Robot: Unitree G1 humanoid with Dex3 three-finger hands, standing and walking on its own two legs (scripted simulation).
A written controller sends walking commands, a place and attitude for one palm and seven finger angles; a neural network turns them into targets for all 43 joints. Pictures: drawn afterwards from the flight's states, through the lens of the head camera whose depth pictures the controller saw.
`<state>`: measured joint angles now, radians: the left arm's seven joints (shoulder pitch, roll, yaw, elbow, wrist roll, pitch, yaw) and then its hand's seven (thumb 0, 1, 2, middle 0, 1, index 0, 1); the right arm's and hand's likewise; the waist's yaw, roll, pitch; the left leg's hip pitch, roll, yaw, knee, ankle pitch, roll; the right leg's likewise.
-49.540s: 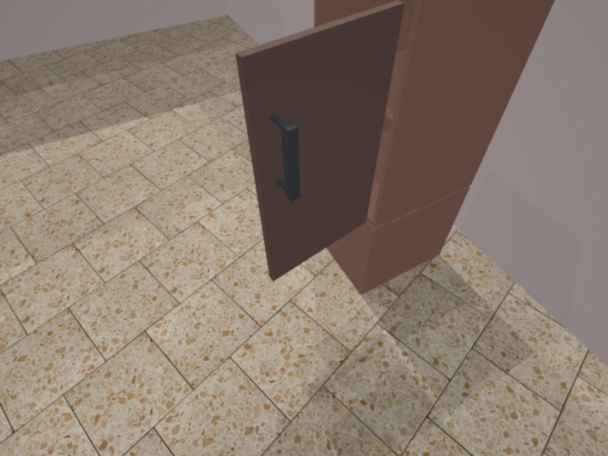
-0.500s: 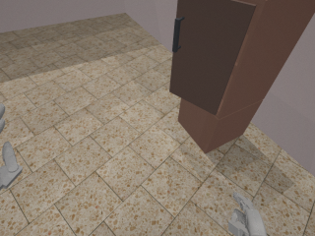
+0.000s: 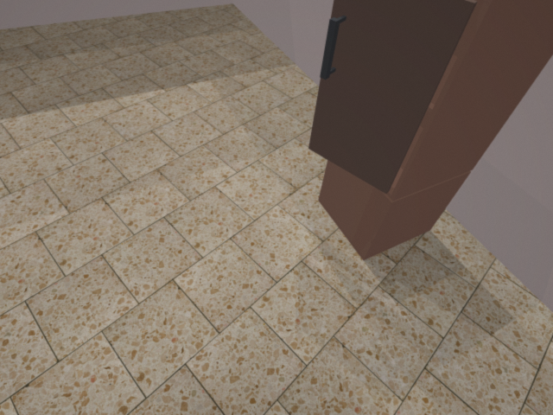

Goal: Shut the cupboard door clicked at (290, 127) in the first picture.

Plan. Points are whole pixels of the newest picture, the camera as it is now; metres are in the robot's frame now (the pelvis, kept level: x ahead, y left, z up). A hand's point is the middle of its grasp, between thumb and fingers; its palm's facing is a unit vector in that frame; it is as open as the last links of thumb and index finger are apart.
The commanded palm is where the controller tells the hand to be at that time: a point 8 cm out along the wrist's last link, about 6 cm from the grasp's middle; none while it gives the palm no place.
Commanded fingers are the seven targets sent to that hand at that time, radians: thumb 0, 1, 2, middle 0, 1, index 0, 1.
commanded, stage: let the arm hang, fingers relaxed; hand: left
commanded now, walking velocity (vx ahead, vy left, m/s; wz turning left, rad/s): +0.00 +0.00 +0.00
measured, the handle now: (333, 48) +1.02 -0.10 +0.05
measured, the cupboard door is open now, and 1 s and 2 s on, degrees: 23 23 23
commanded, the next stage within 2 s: look to check the result in 0.68 s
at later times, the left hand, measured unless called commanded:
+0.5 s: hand out of the picture -0.02 +0.16 -0.18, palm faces +0.01 -0.99 -0.14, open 7.4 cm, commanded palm none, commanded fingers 0.00 0.90 0.90 -0.20 -0.30 -0.20 -0.30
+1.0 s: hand out of the picture -0.01 +0.19 -0.17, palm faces +0.00 -0.98 -0.20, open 7.4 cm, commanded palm none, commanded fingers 0.00 0.90 0.90 -0.20 -0.30 -0.20 -0.30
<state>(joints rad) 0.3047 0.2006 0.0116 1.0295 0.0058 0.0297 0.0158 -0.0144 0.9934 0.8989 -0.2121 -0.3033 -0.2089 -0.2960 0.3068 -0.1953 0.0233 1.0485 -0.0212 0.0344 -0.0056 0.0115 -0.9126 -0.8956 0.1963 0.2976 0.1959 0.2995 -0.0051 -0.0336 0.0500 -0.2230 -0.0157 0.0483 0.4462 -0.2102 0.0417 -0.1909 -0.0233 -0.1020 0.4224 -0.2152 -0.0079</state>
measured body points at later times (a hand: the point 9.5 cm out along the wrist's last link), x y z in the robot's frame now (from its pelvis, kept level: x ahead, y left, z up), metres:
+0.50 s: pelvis +0.00 +0.02 +0.00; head -0.01 +0.02 +0.45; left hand -0.01 +0.22 -0.16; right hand -0.03 -0.18 -0.16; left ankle +0.02 +0.09 -0.74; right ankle +0.01 -0.11 -0.74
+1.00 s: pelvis +0.01 +0.01 +0.00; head +0.02 +0.01 +0.45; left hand -0.01 +0.24 -0.16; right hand -0.02 -0.21 -0.16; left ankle +0.02 +0.09 -0.74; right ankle +0.01 -0.11 -0.74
